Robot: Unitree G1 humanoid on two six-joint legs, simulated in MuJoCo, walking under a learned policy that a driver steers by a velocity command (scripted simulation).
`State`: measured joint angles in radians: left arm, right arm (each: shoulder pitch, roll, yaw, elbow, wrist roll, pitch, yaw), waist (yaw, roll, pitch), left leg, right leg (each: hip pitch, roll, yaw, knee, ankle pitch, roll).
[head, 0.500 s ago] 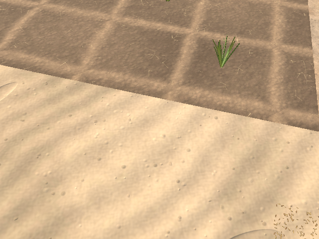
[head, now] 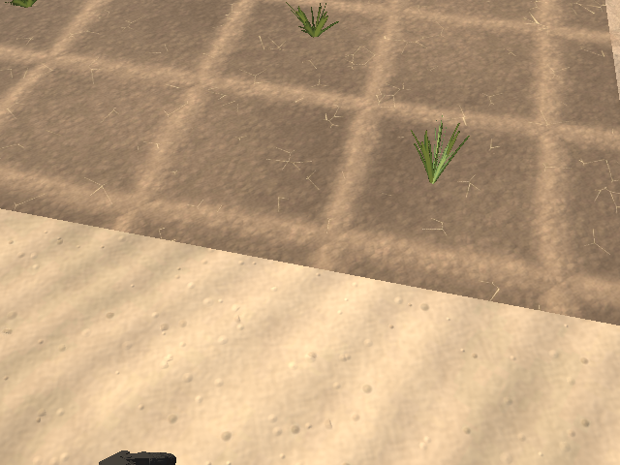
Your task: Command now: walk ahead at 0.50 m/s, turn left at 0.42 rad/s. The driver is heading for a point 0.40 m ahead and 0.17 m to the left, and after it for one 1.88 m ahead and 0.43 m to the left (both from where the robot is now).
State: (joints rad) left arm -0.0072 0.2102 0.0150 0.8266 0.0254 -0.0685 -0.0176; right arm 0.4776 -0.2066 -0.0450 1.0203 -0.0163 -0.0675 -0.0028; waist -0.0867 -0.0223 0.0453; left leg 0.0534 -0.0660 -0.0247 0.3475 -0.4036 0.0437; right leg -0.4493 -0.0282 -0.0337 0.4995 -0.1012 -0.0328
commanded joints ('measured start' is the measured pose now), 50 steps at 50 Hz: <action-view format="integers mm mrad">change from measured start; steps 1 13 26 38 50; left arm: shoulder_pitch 441 326 413 351 189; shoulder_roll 269 106 202 104 111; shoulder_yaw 82 52 79 56 49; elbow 36 63 109 -12 -38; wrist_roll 39 -8 -7 5 -12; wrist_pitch -34 -52 6 82 105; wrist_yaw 38 29 51 35 47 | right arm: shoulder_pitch -45 -258 -310 -249 -175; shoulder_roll -87 -70 -99 -192 -158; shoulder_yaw -17 -33 -32 -55 -21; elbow -111 -184 -241 -239 -198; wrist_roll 30 -15 -34 8 -12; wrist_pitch -14 70 47 36 54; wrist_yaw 1 53 54 1 -15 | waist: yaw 221 75 39 126 61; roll -114 -53 -69 39 102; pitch -297 7 -61 -143 -74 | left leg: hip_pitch -386 -743 -414 -219 -139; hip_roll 79 172 -11 223 247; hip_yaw -21 2 197 -148 -205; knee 603 723 227 -11 -28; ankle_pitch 363 283 188 1035 784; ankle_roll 65 2 128 221 182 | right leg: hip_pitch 656 353 547 -54 -7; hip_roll -292 -237 -247 -60 -22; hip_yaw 340 -3 -238 38 57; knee -107 -368 111 642 300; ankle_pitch -203 107 859 -221 -209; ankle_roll -101 -108 -61 88 52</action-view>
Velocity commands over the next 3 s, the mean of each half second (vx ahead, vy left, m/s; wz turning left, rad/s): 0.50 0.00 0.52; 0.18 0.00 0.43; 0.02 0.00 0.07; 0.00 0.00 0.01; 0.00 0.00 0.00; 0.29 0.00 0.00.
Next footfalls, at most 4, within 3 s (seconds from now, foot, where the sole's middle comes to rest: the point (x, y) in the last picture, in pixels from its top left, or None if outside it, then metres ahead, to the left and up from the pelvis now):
0.54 left None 0.39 0.14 -0.76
1.12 right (311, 448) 0.50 -0.01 -0.76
2.86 left None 0.47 0.21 -0.76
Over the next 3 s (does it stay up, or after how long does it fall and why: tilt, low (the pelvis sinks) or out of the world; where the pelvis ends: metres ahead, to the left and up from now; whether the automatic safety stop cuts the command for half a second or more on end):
stays up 0.50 0.14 0.01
